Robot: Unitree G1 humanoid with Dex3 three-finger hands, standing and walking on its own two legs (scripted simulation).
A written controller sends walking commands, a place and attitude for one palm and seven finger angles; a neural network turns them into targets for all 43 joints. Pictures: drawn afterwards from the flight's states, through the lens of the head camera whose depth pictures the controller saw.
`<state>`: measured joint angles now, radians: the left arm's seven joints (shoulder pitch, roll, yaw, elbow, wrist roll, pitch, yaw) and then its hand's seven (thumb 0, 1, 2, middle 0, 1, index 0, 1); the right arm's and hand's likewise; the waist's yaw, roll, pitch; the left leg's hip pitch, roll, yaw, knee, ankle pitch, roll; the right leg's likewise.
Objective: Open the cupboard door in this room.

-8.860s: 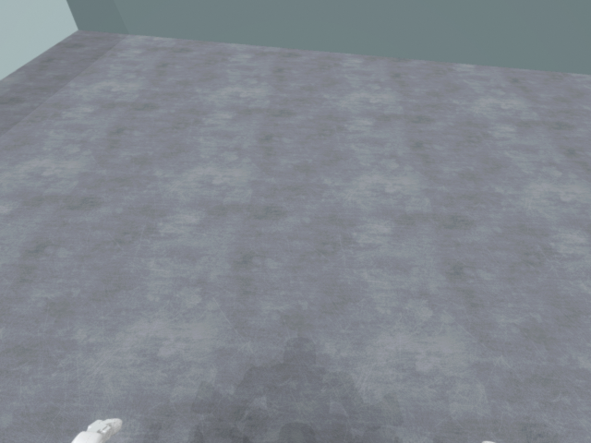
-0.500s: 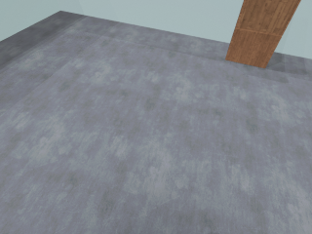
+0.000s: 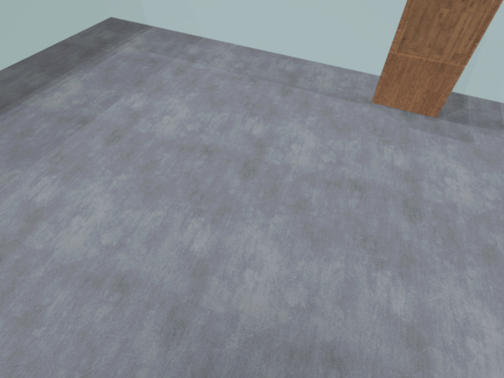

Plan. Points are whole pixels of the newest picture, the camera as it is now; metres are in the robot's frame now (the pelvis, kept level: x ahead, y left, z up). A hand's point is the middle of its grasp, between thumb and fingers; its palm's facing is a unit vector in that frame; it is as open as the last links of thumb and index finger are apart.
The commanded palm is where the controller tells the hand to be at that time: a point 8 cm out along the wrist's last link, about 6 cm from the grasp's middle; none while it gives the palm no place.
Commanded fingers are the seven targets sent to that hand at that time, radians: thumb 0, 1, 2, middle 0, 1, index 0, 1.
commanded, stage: turn or walk to find it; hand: left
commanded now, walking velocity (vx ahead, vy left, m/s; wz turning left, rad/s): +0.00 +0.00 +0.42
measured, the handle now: out of the picture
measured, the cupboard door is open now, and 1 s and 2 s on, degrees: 0 0 0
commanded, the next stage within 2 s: stand and wait in 0.06 s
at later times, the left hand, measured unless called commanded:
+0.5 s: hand out of the picture +0.02 +0.18 -0.18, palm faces +0.02 -0.98 -0.20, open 7.4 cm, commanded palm none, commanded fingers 0.00 0.90 0.90 -0.20 -0.30 -0.20 -0.30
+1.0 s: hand out of the picture +0.03 +0.22 -0.18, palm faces +0.11 -0.97 -0.24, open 7.4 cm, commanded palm none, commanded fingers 0.00 0.90 0.90 -0.20 -0.30 -0.20 -0.30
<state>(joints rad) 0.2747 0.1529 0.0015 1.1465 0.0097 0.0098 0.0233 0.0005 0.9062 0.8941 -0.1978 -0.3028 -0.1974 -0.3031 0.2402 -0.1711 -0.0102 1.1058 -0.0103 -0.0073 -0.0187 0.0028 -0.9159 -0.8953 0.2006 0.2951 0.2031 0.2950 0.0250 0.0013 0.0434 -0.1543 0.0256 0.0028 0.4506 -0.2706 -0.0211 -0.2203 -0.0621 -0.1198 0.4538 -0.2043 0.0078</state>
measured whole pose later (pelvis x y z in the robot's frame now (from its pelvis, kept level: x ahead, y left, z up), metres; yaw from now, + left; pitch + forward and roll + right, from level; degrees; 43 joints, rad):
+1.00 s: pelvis +0.00 +0.01 -0.01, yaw +5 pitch +0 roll -2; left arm 0.18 0.21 0.03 1.05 0.02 0.03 0.02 0.00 0.91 0.89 -0.20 -0.30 -0.20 -0.30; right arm 0.24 -0.22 -0.03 1.05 -0.02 0.03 0.00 0.00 -0.90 -0.90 0.20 0.30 0.20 0.29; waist 0.00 0.02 0.07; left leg -0.29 0.03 0.00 0.63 -0.34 -0.01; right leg -0.27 -0.09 -0.20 0.55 -0.26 0.02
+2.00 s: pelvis -0.06 +0.00 -0.01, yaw +30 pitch +0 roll -1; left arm 0.26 0.26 0.05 1.01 0.02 0.07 0.03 0.00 0.90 0.89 -0.20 -0.30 -0.20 -0.30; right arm 0.12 -0.20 -0.03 0.96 -0.01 0.02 0.01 0.00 -0.90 -0.90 0.20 0.29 0.20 0.29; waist 0.05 -0.07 0.10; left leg -0.24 0.00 0.06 0.60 -0.35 0.05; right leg -0.36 -0.12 -0.13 0.87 -0.49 0.05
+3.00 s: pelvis -0.09 -0.04 -0.01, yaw +55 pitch +0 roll +0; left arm 0.25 0.20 0.04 0.97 0.03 0.02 0.02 0.00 0.90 0.89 -0.20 -0.30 -0.20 -0.30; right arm 0.16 -0.25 -0.07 0.99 -0.01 0.06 0.01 0.00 -0.91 -0.90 0.20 0.29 0.20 0.29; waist 0.02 -0.01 0.09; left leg -0.33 0.04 0.02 0.80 -0.45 -0.06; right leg -0.24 -0.13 -0.21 0.55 -0.29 0.01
